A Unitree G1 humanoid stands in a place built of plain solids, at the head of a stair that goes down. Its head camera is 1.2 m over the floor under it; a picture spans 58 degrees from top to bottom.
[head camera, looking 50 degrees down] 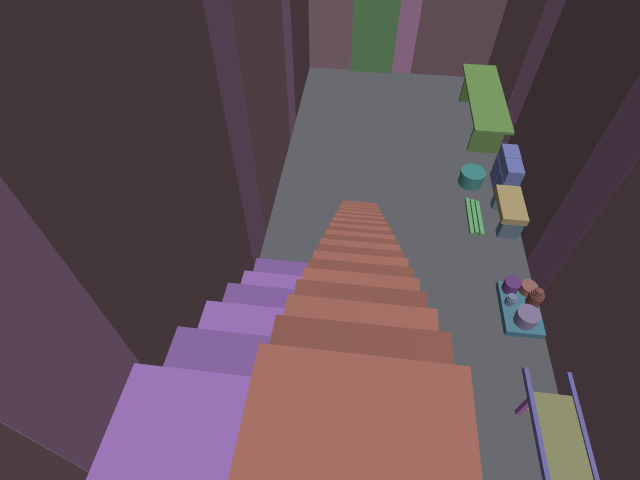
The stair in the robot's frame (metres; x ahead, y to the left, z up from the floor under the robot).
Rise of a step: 0.18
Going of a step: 0.20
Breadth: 0.62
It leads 7 degrees to the right of straight ahead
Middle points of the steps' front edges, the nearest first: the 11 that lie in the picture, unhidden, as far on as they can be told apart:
0.56 -0.13 0.00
0.77 -0.15 -0.17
0.97 -0.17 -0.35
1.17 -0.20 -0.53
1.36 -0.22 -0.70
1.57 -0.25 -0.88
1.77 -0.27 -1.06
1.97 -0.29 -1.23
2.17 -0.32 -1.41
2.37 -0.34 -1.58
2.57 -0.37 -1.76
